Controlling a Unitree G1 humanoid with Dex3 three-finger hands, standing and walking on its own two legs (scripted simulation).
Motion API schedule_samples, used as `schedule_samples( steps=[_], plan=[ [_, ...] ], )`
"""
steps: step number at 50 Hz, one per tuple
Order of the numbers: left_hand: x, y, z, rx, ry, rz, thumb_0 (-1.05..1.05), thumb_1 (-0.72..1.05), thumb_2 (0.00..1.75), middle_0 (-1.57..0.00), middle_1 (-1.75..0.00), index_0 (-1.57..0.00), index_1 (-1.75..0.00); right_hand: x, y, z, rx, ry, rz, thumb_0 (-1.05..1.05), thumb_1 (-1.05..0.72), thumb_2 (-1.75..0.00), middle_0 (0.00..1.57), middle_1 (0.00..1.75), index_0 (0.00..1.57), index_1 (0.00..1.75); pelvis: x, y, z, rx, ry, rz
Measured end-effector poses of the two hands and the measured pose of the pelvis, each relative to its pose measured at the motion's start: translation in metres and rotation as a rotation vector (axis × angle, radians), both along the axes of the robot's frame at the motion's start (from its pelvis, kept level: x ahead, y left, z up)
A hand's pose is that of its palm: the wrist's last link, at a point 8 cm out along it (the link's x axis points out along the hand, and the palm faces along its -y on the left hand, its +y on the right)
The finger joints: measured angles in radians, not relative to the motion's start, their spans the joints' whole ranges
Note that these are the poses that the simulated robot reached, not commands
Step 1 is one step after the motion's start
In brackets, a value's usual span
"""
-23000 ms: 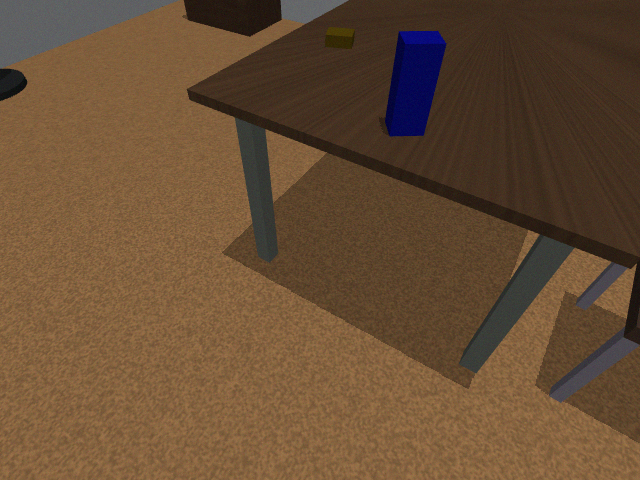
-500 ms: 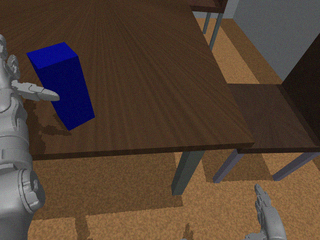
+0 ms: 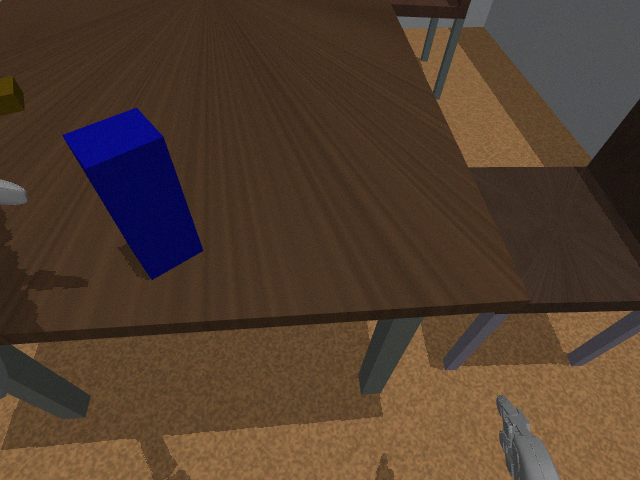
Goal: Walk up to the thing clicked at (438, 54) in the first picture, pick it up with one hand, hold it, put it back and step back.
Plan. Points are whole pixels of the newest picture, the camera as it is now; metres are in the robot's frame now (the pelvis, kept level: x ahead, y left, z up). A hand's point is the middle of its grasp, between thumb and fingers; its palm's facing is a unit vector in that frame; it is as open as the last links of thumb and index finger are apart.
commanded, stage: sink last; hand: left
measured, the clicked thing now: (145, 202) +0.45 +0.20 +0.11
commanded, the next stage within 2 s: home in 0.98 s
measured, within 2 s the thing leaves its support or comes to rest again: neither
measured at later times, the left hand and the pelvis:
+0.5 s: hand out of the picture +0.23 +0.27 +0.19, palm faces +0.46 -0.79 -0.41, open 17.6 cm; pelvis +0.00 -0.02 +0.01, yaw +2 degrees
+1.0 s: hand out of the picture +0.14 +0.22 +0.19, palm faces +0.42 -0.79 -0.45, open 17.6 cm; pelvis -0.03 -0.03 +0.01, yaw +3 degrees
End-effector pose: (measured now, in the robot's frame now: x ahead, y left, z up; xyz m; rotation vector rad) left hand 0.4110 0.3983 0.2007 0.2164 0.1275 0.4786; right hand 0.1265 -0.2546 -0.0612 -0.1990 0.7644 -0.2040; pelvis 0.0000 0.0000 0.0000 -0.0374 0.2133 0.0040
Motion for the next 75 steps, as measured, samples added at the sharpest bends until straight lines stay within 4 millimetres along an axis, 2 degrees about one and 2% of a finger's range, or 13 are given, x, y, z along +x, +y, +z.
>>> schedule_samples(
  steps=[6,14,18,24,32,37,43,50,56,59,63,70,75],
  plan=[
    [-0.031,-0.004,-0.005,0.108,-0.038,-0.015,-0.01,-0.6,0.02,-0.08,-0.04,-0.07,-0.05,0.016,-0.001,0.003,0.014,-0.025,0.018,-0.01,0.49,-0.07,0.05,0.05,0.06,0.06,0.01,0.002,0.004,-0.001,-0.028,0.004],
    [-0.108,-0.057,-0.021,0.216,-0.118,-0.122,-0.01,-0.6,0.02,-0.09,-0.03,-0.07,-0.04,0.032,0.011,-0.007,0.095,-0.025,0.039,-0.01,0.48,-0.07,0.05,0.05,0.06,0.06,0.014,-0.002,0.007,0.009,-0.093,0.017],
    [-0.156,-0.077,-0.013,0.26,-0.169,-0.124,-0.01,-0.59,0.01,-0.09,-0.03,-0.08,-0.04,0.032,0.005,-0.011,0.093,-0.01,0.031,-0.01,0.48,-0.07,0.06,0.05,0.06,0.06,0.011,-0.007,0.008,0.017,-0.132,0.024],
    [-0.216,-0.093,0.005,0.33,-0.237,-0.077,-0.01,-0.57,0.0,-0.08,-0.04,-0.08,-0.04,0.031,-0.007,-0.012,0.066,0.0,0.026,-0.01,0.49,-0.06,0.06,0.05,0.06,0.06,0.002,-0.016,0.01,0.032,-0.179,0.037],
    [-0.272,-0.132,0.01,0.379,-0.263,-0.143,-0.01,-0.54,0.0,-0.07,-0.04,-0.07,-0.04,0.025,-0.014,-0.007,0.068,-0.057,0.024,-0.01,0.5,-0.06,0.05,0.05,0.06,0.06,-0.009,-0.026,0.01,0.045,-0.218,0.042],
    [-0.301,-0.14,0.014,0.428,-0.256,-0.156,-0.01,-0.54,0.0,-0.07,-0.05,-0.08,-0.04,0.019,-0.022,-0.001,0.058,-0.093,0.019,-0.01,0.5,-0.06,0.06,0.05,0.06,0.06,-0.016,-0.031,0.011,0.05,-0.243,0.049],
    [-0.312,-0.133,0.008,0.416,-0.275,-0.105,-0.01,-0.56,0.01,-0.07,-0.05,-0.08,-0.04,0.01,-0.026,0.001,0.042,-0.108,0.033,-0.01,0.5,-0.06,0.05,0.05,0.06,0.06,-0.026,-0.036,0.012,0.055,-0.26,0.053],
    [-0.31,-0.142,0.007,0.412,-0.316,-0.159,-0.01,-0.57,0.02,-0.08,-0.05,-0.08,-0.05,0.001,-0.028,0.005,0.03,-0.126,0.027,-0.01,0.48,-0.06,0.06,0.05,0.06,0.06,-0.032,-0.035,0.014,0.053,-0.275,0.049],
    [-0.311,-0.119,0.023,0.495,-0.343,-0.125,-0.01,-0.6,0.03,-0.09,-0.06,-0.08,-0.06,-0.001,-0.037,0.011,0.002,-0.139,-0.005,-0.01,0.46,-0.07,0.06,0.06,0.06,0.06,-0.033,-0.031,0.016,0.05,-0.284,0.047],
    [-0.311,-0.105,0.02,0.487,-0.332,-0.085,-0.01,-0.6,0.03,-0.08,-0.05,-0.07,-0.06,-0.001,-0.036,0.013,-0.002,-0.139,-0.003,-0.01,0.41,-0.11,0.07,0.08,0.07,0.09,-0.032,-0.028,0.018,0.05,-0.283,0.044],
    [-0.307,-0.096,-0.003,0.41,-0.279,-0.06,-0.01,-0.6,0.03,-0.07,-0.05,-0.06,-0.06,0.003,-0.019,0.012,0.017,-0.127,0.036,-0.01,0.26,-0.24,0.09,0.12,0.09,0.13,-0.031,-0.024,0.019,0.05,-0.277,0.04],
    [-0.3,-0.108,-0.067,0.224,-0.108,-0.09,-0.01,-0.59,0.04,-0.05,-0.05,-0.05,-0.05,0.013,0.029,0.005,0.092,-0.094,0.128,-0.01,-0.13,-0.46,0.12,0.18,0.13,0.18,-0.027,-0.018,0.02,0.044,-0.266,0.04],
    [-0.301,-0.122,-0.113,0.105,0.063,-0.115,-0.01,-0.59,0.03,-0.05,-0.05,-0.05,-0.05,0.02,0.032,0.003,0.088,-0.086,0.117,-0.01,-0.35,-0.59,0.15,0.21,0.15,0.22,-0.02,-0.015,0.021,0.042,-0.261,0.04]
  ],
)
